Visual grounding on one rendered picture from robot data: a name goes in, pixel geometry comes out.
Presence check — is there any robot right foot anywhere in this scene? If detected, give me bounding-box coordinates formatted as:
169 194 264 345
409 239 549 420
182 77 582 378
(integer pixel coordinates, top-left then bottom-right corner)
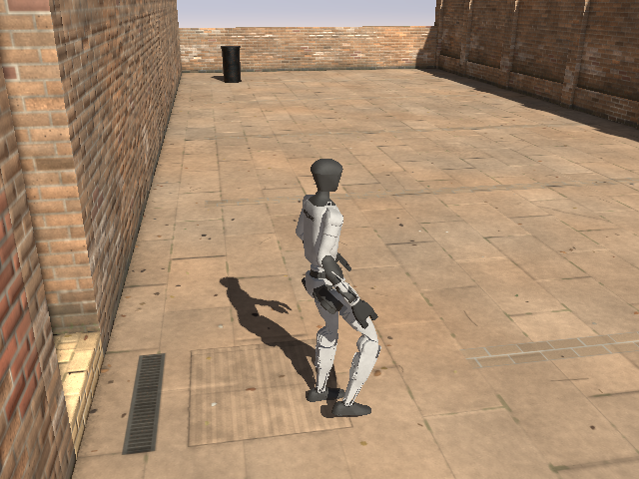
331 401 371 416

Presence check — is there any robot left thigh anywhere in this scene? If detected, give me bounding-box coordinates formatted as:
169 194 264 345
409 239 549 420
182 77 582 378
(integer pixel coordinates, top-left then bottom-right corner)
302 278 338 347

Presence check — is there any right robot upper arm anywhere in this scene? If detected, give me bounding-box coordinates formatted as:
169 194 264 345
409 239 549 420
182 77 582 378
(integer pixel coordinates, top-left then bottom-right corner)
317 208 343 268

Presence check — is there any left robot upper arm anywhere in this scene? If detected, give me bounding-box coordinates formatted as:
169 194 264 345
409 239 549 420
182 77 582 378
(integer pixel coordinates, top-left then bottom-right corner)
296 195 314 240

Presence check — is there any robot right forearm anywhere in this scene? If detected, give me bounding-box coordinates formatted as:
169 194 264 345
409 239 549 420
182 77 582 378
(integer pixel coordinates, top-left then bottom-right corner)
321 255 359 306

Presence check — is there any right robot hand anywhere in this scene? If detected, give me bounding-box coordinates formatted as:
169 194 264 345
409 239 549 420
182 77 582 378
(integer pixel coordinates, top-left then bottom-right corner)
351 299 378 329

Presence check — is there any left robot hand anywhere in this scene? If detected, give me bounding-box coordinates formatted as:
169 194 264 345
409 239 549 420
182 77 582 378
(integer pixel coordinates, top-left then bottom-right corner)
335 253 351 276

